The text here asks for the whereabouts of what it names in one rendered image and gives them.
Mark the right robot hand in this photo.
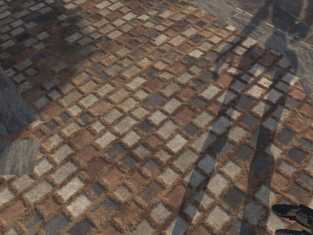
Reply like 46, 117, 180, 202
272, 204, 313, 235

